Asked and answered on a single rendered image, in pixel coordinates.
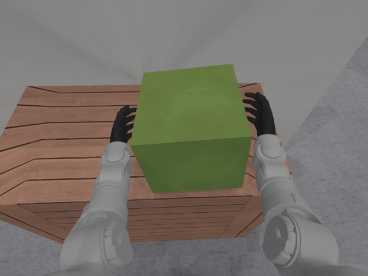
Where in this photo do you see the robot right hand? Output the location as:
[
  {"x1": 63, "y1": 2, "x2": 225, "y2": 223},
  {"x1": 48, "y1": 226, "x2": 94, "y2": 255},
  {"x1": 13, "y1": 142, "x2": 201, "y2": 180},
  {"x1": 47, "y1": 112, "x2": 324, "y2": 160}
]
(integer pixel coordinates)
[{"x1": 243, "y1": 92, "x2": 276, "y2": 136}]

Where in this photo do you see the robot left forearm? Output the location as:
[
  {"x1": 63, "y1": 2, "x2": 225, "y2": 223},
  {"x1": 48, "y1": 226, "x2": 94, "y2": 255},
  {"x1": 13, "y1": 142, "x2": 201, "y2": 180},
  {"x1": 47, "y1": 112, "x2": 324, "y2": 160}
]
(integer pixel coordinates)
[{"x1": 60, "y1": 141, "x2": 132, "y2": 270}]

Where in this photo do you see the robot left hand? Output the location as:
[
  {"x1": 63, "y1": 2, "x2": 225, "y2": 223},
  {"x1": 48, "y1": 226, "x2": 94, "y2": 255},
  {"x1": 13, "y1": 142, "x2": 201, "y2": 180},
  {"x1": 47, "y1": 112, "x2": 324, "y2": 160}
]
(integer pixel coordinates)
[{"x1": 110, "y1": 105, "x2": 137, "y2": 143}]

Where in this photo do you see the right robot upper arm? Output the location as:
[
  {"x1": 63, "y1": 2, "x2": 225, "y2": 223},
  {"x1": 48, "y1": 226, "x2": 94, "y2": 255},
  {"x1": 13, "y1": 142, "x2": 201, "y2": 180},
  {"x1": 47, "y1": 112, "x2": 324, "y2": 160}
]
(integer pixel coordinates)
[{"x1": 262, "y1": 214, "x2": 368, "y2": 276}]

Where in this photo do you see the left robot upper arm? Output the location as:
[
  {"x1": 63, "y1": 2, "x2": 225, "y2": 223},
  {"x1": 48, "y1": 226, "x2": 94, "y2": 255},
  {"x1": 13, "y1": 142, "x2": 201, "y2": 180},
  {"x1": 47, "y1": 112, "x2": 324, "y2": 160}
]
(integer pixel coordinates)
[{"x1": 43, "y1": 219, "x2": 133, "y2": 276}]

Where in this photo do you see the robot right forearm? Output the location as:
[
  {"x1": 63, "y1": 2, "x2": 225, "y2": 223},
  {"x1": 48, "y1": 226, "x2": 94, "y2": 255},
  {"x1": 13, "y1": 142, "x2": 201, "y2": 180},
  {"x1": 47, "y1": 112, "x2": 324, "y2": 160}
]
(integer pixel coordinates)
[{"x1": 252, "y1": 134, "x2": 339, "y2": 260}]

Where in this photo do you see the pedestal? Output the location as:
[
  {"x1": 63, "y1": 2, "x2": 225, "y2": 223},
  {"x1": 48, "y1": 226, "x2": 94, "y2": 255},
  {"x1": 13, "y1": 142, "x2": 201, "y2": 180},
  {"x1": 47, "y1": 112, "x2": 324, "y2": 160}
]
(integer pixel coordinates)
[{"x1": 0, "y1": 83, "x2": 296, "y2": 244}]

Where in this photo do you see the carton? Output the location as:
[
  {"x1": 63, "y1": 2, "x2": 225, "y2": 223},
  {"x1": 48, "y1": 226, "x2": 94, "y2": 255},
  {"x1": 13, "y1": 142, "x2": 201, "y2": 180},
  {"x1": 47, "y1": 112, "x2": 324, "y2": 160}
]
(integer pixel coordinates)
[{"x1": 130, "y1": 64, "x2": 252, "y2": 193}]

